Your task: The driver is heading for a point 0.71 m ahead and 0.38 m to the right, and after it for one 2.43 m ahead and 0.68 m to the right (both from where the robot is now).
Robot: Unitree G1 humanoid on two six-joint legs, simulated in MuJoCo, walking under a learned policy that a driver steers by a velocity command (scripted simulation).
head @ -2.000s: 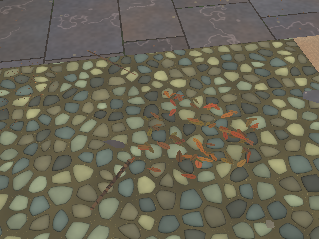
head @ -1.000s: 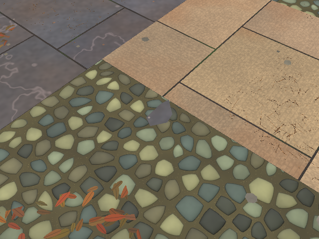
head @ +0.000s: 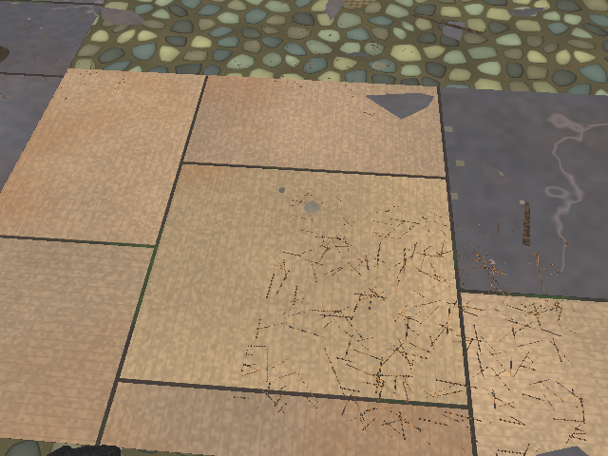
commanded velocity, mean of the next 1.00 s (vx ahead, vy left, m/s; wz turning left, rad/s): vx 0.50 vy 0.00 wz -0.43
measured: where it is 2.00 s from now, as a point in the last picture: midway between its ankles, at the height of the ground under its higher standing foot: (402, 310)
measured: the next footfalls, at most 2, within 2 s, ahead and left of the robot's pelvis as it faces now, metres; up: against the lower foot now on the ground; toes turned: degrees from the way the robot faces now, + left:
right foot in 0.12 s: +0.25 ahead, -0.13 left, +0.00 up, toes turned -7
left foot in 0.60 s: +0.57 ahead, +0.01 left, +0.00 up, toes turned -24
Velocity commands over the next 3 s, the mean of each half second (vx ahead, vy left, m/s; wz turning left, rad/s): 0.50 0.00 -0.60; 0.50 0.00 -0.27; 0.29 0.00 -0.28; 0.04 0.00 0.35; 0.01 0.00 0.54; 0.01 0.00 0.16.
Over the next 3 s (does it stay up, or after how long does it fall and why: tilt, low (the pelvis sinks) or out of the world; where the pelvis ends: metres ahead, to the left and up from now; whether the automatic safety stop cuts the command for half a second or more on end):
stays up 0.78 -0.27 0.00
